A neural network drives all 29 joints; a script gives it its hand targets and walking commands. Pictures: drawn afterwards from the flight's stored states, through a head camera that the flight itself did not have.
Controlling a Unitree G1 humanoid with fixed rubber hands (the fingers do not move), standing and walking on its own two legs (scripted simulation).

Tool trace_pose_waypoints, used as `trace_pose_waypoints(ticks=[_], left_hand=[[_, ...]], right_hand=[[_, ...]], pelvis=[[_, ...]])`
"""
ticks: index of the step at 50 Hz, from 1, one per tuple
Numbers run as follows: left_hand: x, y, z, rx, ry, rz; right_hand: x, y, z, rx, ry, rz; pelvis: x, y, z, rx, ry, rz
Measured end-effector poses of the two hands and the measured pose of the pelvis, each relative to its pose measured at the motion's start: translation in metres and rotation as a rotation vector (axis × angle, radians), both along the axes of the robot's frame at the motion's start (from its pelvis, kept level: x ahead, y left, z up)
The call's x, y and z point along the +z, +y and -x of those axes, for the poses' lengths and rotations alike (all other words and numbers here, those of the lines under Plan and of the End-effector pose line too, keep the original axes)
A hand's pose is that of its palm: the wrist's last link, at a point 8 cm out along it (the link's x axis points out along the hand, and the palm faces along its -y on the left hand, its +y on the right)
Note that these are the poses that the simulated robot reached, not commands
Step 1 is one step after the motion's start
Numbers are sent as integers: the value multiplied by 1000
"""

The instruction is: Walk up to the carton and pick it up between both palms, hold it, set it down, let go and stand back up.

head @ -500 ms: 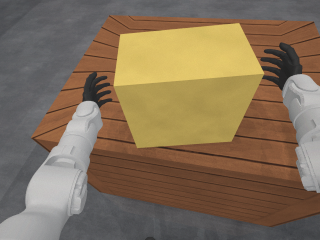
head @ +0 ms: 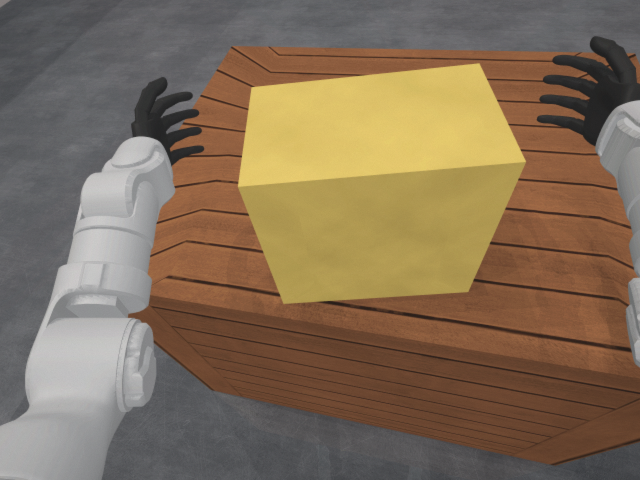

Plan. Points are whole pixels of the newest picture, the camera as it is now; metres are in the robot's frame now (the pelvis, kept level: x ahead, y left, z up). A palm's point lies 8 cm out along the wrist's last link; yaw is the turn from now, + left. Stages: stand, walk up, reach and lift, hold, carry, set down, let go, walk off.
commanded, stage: set down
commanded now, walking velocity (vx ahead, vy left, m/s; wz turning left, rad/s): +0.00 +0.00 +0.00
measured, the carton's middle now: (369, 198) +0.48 +0.03 +0.05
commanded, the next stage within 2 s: none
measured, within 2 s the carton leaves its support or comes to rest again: neither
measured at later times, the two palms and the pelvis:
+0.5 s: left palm (146, 164) +0.40 +0.27 +0.17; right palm out of the picture +0.47 -0.24 +0.19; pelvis +0.00 +0.01 +0.01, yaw +0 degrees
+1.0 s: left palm (173, 229) +0.35 +0.24 +0.13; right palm (633, 221) +0.41 -0.25 +0.12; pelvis -0.01 +0.00 +0.00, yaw +0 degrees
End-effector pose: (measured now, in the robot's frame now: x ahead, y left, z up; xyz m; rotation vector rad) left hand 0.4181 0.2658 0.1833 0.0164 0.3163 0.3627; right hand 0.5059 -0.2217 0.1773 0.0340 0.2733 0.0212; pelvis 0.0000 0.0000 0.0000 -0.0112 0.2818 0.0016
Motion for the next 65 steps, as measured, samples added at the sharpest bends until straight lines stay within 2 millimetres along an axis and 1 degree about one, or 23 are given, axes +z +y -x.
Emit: trace_pose_waypoints(ticks=[4, 12, 14, 16, 19, 24, 30, 34, 37, 41, 44, 49, 53, 59, 62, 65], left_hand=[[4, 2, -2, 2, 31, 6], [23, -12, -5, -48, 19, 19], [26, -15, -4, -61, 9, 29], [26, -15, -3, -59, 7, 45], [18, -8, 0, -37, 27, 61], [-3, 5, 13, -10, 34, 44], [-39, 11, 49, -9, 82, 12], [-57, 6, 71, -19, 110, 13], [-62, -1, 80, -30, 104, 10], [-60, -13, 87, -50, 66, 6], [-59, -19, 83, -60, 65, 11], [-58, -26, 71, -55, 63, 7], [-64, -32, 72, -60, 69, 11], [-86, -29, 73, -49, 122, 30], [-93, -26, 82, -36, 94, 32], [-99, -19, 97, -26, 72, 31]], right_hand=[[10, -10, 6, -19, 6, -1], [56, -15, 9, 9, -92, -6], [61, -16, 12, 15, -90, 9], [61, -17, 15, 11, -63, 19], [50, -20, 21, -3, -1, 50], [21, -18, 32, -3, 36, 59], [-19, -13, 51, 29, 42, 31], [-39, -9, 65, 49, 38, 23], [-45, -6, 74, 66, 17, 13], [-53, -7, 87, 76, 18, 18], [-57, -12, 94, 63, 40, 24], [-58, -24, 96, 35, 47, 28], [-61, -32, 99, 25, 40, 46], [-71, -37, 99, 30, 46, 62], [-79, -34, 104, 52, 37, 88], [-90, -29, 115, 66, 27, 100]], pelvis=[[1, 1, -2, 2, -5, -1], [3, 7, -4, -12, -21, 2], [4, 7, -5, -12, -33, 2], [5, 7, -5, -12, -46, 1], [6, 5, -4, -12, -67, 0], [7, 6, -3, -6, -88, 0], [7, 10, -2, 12, -114, 2], [6, 12, 1, 18, -117, 3], [5, 12, 3, 20, -110, 1], [5, 10, 6, 15, -125, -3], [4, 7, 9, 9, -122, -5], [2, 4, 13, -6, -113, -11], [4, 3, 10, -14, -123, -12], [4, 2, 1, -20, -122, -14], [6, 2, -7, -20, -141, -13], [8, 2, -16, -14, -157, -13]])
